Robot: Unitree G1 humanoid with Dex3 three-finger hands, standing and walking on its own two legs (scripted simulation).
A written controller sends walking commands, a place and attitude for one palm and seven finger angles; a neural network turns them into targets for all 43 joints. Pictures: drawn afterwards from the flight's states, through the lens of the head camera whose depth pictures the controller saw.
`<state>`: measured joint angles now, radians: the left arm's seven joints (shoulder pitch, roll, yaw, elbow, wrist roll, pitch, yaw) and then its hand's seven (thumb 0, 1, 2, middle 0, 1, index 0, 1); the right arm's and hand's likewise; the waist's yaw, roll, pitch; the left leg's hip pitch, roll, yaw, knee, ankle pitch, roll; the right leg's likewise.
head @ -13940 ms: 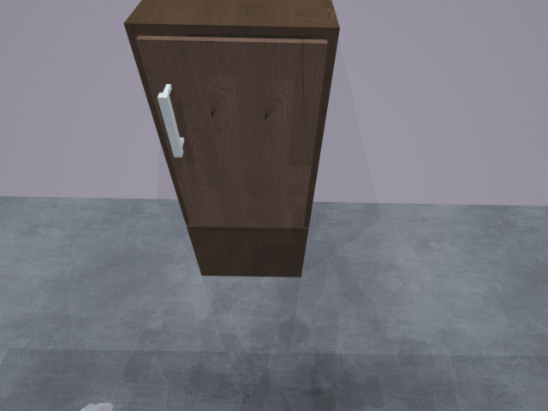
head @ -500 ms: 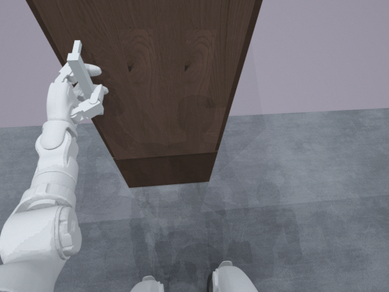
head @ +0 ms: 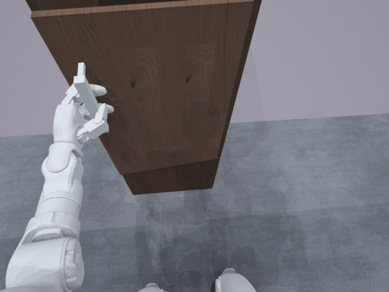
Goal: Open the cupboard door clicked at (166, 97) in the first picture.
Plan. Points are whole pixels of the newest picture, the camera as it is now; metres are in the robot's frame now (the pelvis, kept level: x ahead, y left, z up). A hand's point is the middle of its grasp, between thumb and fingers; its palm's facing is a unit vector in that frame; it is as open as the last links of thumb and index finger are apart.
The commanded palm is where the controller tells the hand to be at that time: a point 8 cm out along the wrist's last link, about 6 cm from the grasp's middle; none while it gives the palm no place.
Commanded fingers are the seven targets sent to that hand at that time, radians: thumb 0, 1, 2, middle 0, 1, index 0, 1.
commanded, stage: pull the door open along its arc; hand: left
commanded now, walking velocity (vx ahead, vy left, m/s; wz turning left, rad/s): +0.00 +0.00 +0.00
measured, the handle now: (93, 100) +0.50 +0.20 +0.07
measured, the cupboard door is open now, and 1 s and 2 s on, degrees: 6 43 45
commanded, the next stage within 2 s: open thumb and fingers to let go in 0.70 s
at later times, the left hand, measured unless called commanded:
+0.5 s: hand (150, 182) +0.31 +0.07 +0.08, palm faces +0.39 -0.92 -0.02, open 5.9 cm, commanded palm +0.24 +0.09 +0.07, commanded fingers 0.00 0.90 0.90 -0.40 -1.35 -0.40 -1.35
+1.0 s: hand (165, 195) +0.28 +0.04 +0.08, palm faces +0.45 -0.89 -0.03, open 6.6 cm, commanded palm +0.23 +0.08 +0.07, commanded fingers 0.00 0.13 0.57 -0.34 -1.27 -0.34 -1.27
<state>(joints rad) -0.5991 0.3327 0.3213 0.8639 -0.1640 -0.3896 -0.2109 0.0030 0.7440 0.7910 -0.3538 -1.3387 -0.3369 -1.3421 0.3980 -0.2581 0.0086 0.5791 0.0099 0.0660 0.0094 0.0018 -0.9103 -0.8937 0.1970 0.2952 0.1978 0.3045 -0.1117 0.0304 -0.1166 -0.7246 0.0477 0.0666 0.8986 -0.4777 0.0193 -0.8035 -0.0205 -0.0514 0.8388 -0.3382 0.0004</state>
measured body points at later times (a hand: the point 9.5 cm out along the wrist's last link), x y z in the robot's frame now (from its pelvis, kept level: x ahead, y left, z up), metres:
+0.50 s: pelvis +0.01 -0.02 +0.01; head +0.05 -0.02 +0.45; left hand +0.28 +0.12 +0.08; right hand +0.22 -0.20 -0.09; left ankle -0.03 +0.10 -0.69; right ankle +0.03 -0.12 -0.69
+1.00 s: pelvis +0.01 -0.06 +0.01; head +0.03 -0.08 +0.45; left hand +0.25 +0.09 +0.08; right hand +0.20 -0.27 -0.09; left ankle -0.03 +0.10 -0.69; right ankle +0.03 -0.13 -0.69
